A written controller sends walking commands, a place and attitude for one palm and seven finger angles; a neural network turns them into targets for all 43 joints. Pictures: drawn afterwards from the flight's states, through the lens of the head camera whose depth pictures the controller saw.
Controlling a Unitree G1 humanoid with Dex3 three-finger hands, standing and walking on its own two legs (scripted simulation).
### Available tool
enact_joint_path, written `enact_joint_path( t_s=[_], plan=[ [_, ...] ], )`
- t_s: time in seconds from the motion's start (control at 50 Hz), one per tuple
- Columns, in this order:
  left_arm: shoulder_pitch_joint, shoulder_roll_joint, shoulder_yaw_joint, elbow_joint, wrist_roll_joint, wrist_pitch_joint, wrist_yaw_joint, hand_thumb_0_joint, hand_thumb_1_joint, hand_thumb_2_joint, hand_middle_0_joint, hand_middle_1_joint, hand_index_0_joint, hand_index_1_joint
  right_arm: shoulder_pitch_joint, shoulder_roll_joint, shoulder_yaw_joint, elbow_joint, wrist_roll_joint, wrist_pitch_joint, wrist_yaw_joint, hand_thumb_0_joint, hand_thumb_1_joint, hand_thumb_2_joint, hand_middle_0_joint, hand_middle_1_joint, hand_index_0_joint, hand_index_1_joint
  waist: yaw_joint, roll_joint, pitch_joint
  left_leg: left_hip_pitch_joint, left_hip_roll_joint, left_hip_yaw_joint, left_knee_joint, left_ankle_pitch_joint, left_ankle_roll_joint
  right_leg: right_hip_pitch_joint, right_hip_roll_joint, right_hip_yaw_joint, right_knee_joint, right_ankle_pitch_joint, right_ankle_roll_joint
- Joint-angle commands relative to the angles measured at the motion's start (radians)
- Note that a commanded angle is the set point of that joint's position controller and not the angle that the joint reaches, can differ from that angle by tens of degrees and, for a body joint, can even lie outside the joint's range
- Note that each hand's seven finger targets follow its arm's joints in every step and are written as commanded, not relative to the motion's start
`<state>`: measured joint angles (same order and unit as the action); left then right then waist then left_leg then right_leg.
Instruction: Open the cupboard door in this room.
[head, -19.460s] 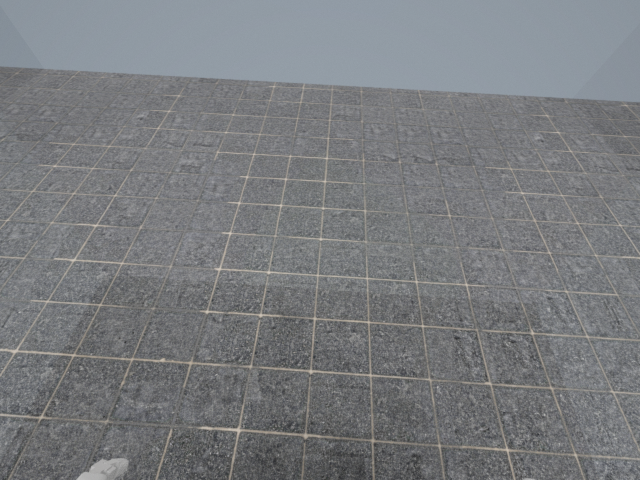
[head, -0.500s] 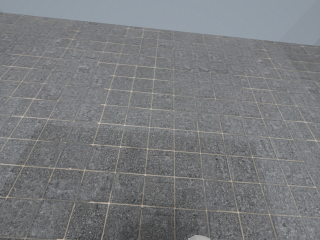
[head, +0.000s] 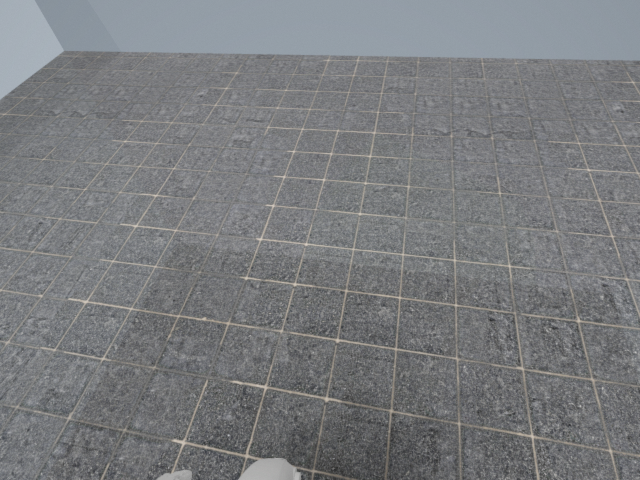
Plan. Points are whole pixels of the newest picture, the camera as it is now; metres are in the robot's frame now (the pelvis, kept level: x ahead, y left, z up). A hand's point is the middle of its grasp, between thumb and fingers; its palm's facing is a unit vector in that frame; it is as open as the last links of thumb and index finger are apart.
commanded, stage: turn or walk to find it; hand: left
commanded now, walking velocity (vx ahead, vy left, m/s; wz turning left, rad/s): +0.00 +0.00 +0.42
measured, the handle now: out of the picture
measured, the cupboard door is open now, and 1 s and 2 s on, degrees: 0 0 0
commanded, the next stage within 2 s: stand and wait in 0.16 s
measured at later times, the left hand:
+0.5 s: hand out of the picture -0.07 +0.24 -0.19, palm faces +0.16 -0.97 -0.20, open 7.4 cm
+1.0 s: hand out of the picture +0.08 +0.19 -0.16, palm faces -0.16 -0.95 -0.28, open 7.4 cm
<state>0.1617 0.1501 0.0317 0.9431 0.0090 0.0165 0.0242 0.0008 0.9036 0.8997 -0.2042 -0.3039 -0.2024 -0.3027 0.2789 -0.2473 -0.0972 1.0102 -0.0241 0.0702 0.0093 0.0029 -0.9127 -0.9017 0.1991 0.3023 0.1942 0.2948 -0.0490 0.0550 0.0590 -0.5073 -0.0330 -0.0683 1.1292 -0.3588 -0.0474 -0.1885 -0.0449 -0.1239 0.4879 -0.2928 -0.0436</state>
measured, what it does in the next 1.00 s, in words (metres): steps on the spot: left foot, then right foot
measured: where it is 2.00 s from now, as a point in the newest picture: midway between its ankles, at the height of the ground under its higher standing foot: outside the picture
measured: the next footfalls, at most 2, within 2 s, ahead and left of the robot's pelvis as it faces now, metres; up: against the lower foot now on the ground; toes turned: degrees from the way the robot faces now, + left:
left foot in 0.32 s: -0.02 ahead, +0.16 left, +0.00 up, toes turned +9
right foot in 0.74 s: +0.03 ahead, -0.09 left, +0.00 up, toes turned -13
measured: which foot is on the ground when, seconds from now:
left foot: up 0.00-0.30, down 0.32-0.74, up 0.76-1.00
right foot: down 0.00-0.34, up 0.36-0.72, down 0.74-1.00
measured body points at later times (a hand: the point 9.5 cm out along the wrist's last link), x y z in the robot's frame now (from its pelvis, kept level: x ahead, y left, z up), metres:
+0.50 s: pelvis -0.01 +0.04 +0.00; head +0.00 +0.07 +0.44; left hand -0.08 +0.29 -0.17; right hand +0.14 -0.16 -0.13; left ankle -0.06 +0.15 -0.74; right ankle -0.04 -0.09 -0.70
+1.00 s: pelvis -0.04 +0.00 +0.00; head +0.00 -0.03 +0.44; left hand +0.09 +0.24 -0.14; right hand -0.03 -0.29 -0.16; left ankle -0.02 +0.17 -0.66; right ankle -0.01 -0.08 -0.74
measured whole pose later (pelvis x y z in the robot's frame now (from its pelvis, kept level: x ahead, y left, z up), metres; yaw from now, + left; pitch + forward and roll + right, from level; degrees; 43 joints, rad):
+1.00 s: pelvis -0.04 +0.00 +0.00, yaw -12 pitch -1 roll +2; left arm 0.18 0.21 0.06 0.95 0.02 0.03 0.00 0.00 0.90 0.90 -0.20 -0.30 -0.20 -0.30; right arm 0.16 -0.28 -0.08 0.98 -0.02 0.06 -0.02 0.00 -0.92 -0.90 0.20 0.30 0.19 0.29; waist 0.01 0.01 0.11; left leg -0.47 0.07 -0.01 1.11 -0.36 -0.06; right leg -0.29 0.04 -0.03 0.50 -0.20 -0.07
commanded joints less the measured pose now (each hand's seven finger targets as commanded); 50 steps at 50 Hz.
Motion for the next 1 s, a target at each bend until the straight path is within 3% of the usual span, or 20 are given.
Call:
enact_joint_path(
  t_s=[0.0,0.08,0.2,0.24,0.28,0.3,0.32,0.34,0.38,0.48,0.54,0.66,0.7,0.72,0.74,0.76,0.78,0.8,0.86,0.98],
  plan=[
    [0.043,0.176,0.041,-0.06,0.003,-0.037,0.011,0.0,0.9,0.9,-0.2,-0.3,-0.2,-0.3,0.003,-0.054,-0.009,-0.046,-0.001,-0.008,-0.001,0.0,-0.9,-0.9,0.2,0.3,0.2,0.3,0.04,-0.229,-0.011,-0.074,0.055,0.008,0.08,0.024,-0.029,0.046,-0.254,0.143,-0.189,0.297,-0.055],
    [0.104,0.199,0.05,-0.035,0.012,-0.036,0.012,0.0,0.9,0.9,-0.2,-0.3,-0.2,-0.3,-0.071,-0.047,0.0,-0.06,0.001,-0.008,-0.002,0.0,-0.9,-0.9,0.2,0.3,0.2,0.3,0.066,-0.202,-0.013,-0.056,0.075,0.027,-0.012,-0.028,-0.037,0.085,-0.292,0.144,-0.17,0.35,-0.082],
    [0.193,0.229,0.051,0.019,0.026,-0.032,0.01,0.0,0.9,0.9,-0.2,-0.3,-0.2,-0.3,-0.163,-0.012,0.035,-0.075,0.016,-0.035,-0.011,0.0,-0.9,-0.9,0.2,0.3,0.2,0.3,0.118,-0.249,-0.096,0.089,0.054,0.104,-0.369,-0.119,-0.012,0.182,-0.291,0.134,-0.079,0.639,-0.112],
    [0.173,0.221,0.041,0.042,0.024,-0.031,0.01,0.0,0.9,0.9,-0.2,-0.3,-0.2,-0.3,-0.115,-0.001,0.044,-0.05,0.019,-0.049,-0.018,0.0,-0.9,-0.9,0.2,0.3,0.2,0.3,0.089,-0.242,-0.12,0.209,0.039,0.137,-0.553,-0.022,0.0,0.155,-0.252,0.126,-0.044,0.643,-0.087],
    [0.126,0.196,0.028,0.053,0.007,-0.028,0.009,0.0,0.9,0.9,-0.2,-0.3,-0.2,-0.3,-0.037,-0.04,0.043,-0.005,0.016,-0.072,-0.023,0.0,-0.9,-0.9,0.2,0.3,0.2,0.3,0.04,-0.182,-0.143,0.453,0.074,0.126,-0.79,0.263,0.016,0.025,-0.171,0.081,0.019,0.468,-0.013],
    [0.14,0.173,0.019,0.05,0.001,-0.028,0.006,0.0,0.9,0.9,-0.2,-0.3,-0.2,-0.3,-0.032,-0.123,0.028,-0.003,0.012,-0.09,-0.029,0.0,-0.9,-0.9,0.2,0.3,0.2,0.3,0.041,-0.029,-0.185,0.594,0.201,0.006,-0.784,0.477,0.054,-0.09,-0.107,0.058,0.076,0.289,0.03],
    [0.157,0.123,0.004,0.056,-0.001,-0.023,0.005,0.0,0.9,0.9,-0.2,-0.3,-0.2,-0.3,-0.036,-0.15,0.023,-0.001,0.012,-0.09,-0.035,0.0,-0.9,-0.9,0.2,0.3,0.2,0.3,0.041,0.111,-0.181,0.636,0.337,-0.092,-0.751,0.666,0.121,-0.182,-0.063,0.041,0.127,-0.044,0.06],
    [0.153,0.104,0.003,0.064,0.003,-0.014,0.006,0.0,0.9,0.9,-0.2,-0.3,-0.2,-0.3,-0.051,-0.144,0.027,0.002,0.007,-0.08,-0.038,0.0,-0.9,-0.9,0.2,0.3,0.2,0.3,0.035,0.13,-0.123,0.556,0.389,-0.073,-0.765,0.667,0.184,-0.193,-0.053,0.06,0.218,-0.233,0.067],
    [0.097,0.13,0.014,0.079,0.001,0.015,0.0,0.0,0.9,0.9,-0.2,-0.3,-0.2,-0.3,-0.099,-0.117,0.038,0.005,0.004,-0.077,-0.06,0.0,-0.9,-0.9,0.2,0.3,0.2,0.3,0.03,0.193,-0.016,0.44,0.383,-0.038,-0.806,0.745,0.21,-0.219,-0.045,0.116,0.387,-0.259,0.082],
    [0.122,0.131,0.04,0.079,0.009,0.033,-0.017,0.0,0.9,0.9,-0.2,-0.3,-0.2,-0.3,-0.143,-0.116,0.022,-0.028,0.004,-0.067,-0.057,0.0,-0.9,-0.9,0.2,0.3,0.2,0.3,0.054,0.089,0.024,0.431,0.355,0.065,-0.769,0.687,0.2,-0.297,-0.03,0.108,0.534,-0.196,0.093],
    [0.095,0.124,0.047,0.046,0.01,0.036,-0.024,0.0,0.9,0.9,-0.2,-0.3,-0.2,-0.3,-0.131,-0.121,0.006,-0.039,0.003,-0.065,-0.05,0.0,-0.9,-0.9,0.2,0.3,0.2,0.3,0.047,0.096,0.009,0.439,0.364,0.095,-0.768,0.61,0.199,-0.305,-0.03,0.082,0.52,-0.184,0.101],
    [0.107,0.121,0.055,0.002,0.015,0.02,-0.036,0.0,0.9,0.9,-0.2,-0.3,-0.2,-0.3,-0.157,-0.129,-0.019,-0.061,-0.001,-0.058,-0.04,0.0,-0.9,-0.9,0.2,0.3,0.2,0.3,0.067,0.127,-0.029,0.385,0.37,0.148,-0.654,0.499,0.157,-0.144,-0.011,0.014,0.217,-0.07,0.085],
    [0.211,0.178,0.068,0.026,0.022,0.003,-0.036,0.0,0.9,0.9,-0.2,-0.3,-0.2,-0.3,-0.154,-0.118,-0.019,-0.068,0.006,-0.058,-0.036,0.0,-0.9,-0.9,0.2,0.3,0.2,0.3,0.122,-0.025,-0.093,0.305,0.292,0.233,-0.415,0.344,0.073,0.043,-0.036,0.05,-0.023,0.223,0.068],
    [0.233,0.292,0.085,0.025,0.031,-0.012,-0.021,0.0,0.9,0.9,-0.2,-0.3,-0.2,-0.3,-0.135,-0.038,-0.001,-0.099,0.012,-0.055,-0.031,0.0,-0.9,-0.9,0.2,0.3,0.2,0.3,0.135,-0.366,-0.101,0.059,0.157,0.272,-0.165,-0.116,0.007,0.167,-0.267,0.4,-0.118,0.498,-0.028],
    [0.253,0.317,0.087,0.024,0.011,-0.008,-0.012,0.0,0.9,0.9,-0.2,-0.3,-0.2,-0.3,-0.207,-0.034,0.012,-0.14,0.018,-0.041,-0.034,0.0,-0.9,-0.9,0.2,0.3,0.2,0.3,0.162,-0.372,-0.1,0.006,0.094,0.148,-0.019,-0.319,0.005,0.109,-0.359,0.519,-0.148,0.639,-0.139],
    [0.217,0.303,0.088,0.01,0.009,-0.004,-0.005,0.0,0.9,0.9,-0.2,-0.3,-0.2,-0.3,-0.21,-0.04,0.01,-0.137,0.018,-0.03,-0.036,0.0,-0.9,-0.9,0.2,0.3,0.2,0.3,0.143,-0.272,-0.07,-0.012,0.114,0.067,0.055,-0.256,0.016,0.067,-0.347,0.481,-0.173,0.455,-0.171],
    [0.159,0.292,0.093,-0.012,0.011,-0.004,-0.001,0.0,0.9,0.9,-0.2,-0.3,-0.2,-0.3,-0.209,-0.048,0.01,-0.135,0.013,-0.03,-0.035,0.0,-0.9,-0.9,0.2,0.3,0.2,0.3,0.131,-0.311,-0.058,-0.057,0.117,0.04,0.088,-0.204,0.018,0.034,-0.309,0.514,-0.205,0.291,-0.157],
    [0.109,0.274,0.086,-0.028,0.009,-0.001,-0.003,0.0,0.9,0.9,-0.2,-0.3,-0.2,-0.3,-0.216,-0.075,0.004,-0.125,0.01,-0.031,-0.032,0.0,-0.9,-0.9,0.2,0.3,0.2,0.3,0.116,-0.246,-0.027,-0.067,0.124,0.03,0.116,-0.132,0.013,0.004,-0.278,0.494,-0.209,0.2,-0.142],
    [0.043,0.241,0.07,-0.057,0.008,-0.008,-0.006,0.0,0.9,0.9,-0.2,-0.3,-0.2,-0.3,-0.148,-0.074,0.01,-0.092,0.002,-0.032,-0.024,0.0,-0.9,-0.9,0.2,0.3,0.2,0.3,0.076,-0.138,-0.085,-0.014,0.126,0.045,0.055,-0.006,-0.006,0.016,-0.202,0.379,-0.177,0.237,-0.094],
    [0.068,0.262,0.071,-0.051,0.011,-0.008,-0.013,0.0,0.9,0.9,-0.2,-0.3,-0.2,-0.3,-0.131,-0.081,0.019,-0.101,0.002,-0.03,-0.029,0.0,-0.9,-0.9,0.2,0.3,0.2,0.3,0.083,-0.145,-0.096,-0.019,0.113,0.047,-0.055,-0.002,-0.027,0.046,-0.184,0.402,-0.187,0.214,-0.103]
  ],
)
